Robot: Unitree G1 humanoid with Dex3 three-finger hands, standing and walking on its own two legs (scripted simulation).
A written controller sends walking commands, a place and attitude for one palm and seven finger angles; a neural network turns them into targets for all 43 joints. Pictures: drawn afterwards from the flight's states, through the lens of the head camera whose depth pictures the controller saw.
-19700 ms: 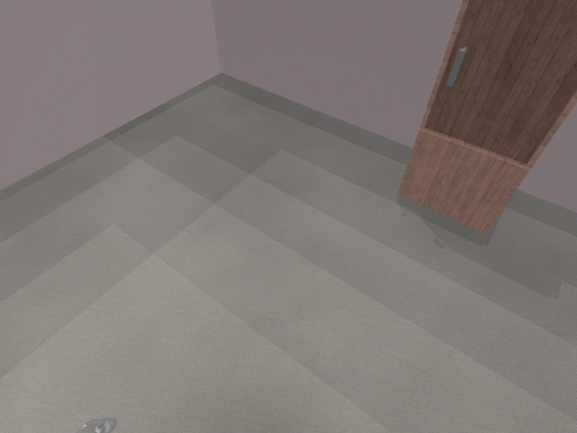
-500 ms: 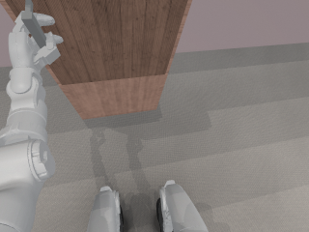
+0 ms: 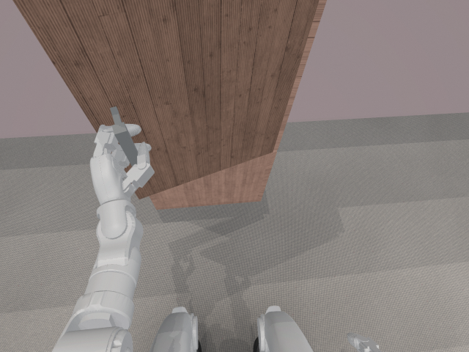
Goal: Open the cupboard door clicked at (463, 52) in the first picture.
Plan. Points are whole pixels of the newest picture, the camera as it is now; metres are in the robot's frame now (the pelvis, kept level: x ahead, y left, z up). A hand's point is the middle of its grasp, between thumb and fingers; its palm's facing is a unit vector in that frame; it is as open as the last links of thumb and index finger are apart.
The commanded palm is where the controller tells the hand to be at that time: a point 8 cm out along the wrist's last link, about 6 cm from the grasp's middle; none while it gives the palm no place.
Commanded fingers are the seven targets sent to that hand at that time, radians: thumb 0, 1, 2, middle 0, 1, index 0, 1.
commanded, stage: pull the door open along its arc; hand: left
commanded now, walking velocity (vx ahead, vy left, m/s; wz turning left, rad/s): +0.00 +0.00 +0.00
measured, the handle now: (127, 141) +0.46 +0.18 +0.03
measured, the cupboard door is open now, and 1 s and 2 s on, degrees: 17 41 43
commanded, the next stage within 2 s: open thumb and fingers to let go in 0.56 s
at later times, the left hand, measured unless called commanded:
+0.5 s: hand (191, 212) +0.33 +0.07 +0.03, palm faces +0.45 -0.89 +0.02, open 5.7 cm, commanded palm +0.26 +0.09 +0.02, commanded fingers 0.00 0.90 0.90 -0.40 -1.35 -0.40 -1.35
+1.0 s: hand (204, 221) +0.32 +0.05 +0.02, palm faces +0.45 -0.89 -0.01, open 8.7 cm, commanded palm +0.27 +0.08 +0.02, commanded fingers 0.00 -0.36 0.36 -0.31 -1.22 -0.31 -1.22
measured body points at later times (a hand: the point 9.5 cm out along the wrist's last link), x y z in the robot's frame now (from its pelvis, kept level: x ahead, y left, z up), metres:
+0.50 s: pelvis +0.00 -0.03 +0.00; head +0.09 -0.03 +0.44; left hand +0.30 +0.11 +0.03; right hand +0.15 -0.25 -0.12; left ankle +0.01 +0.11 -0.64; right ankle +0.00 -0.13 -0.64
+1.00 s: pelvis -0.02 -0.05 -0.01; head +0.07 -0.06 +0.44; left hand +0.29 +0.09 +0.03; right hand +0.17 -0.25 -0.13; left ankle +0.01 +0.11 -0.64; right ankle +0.00 -0.13 -0.64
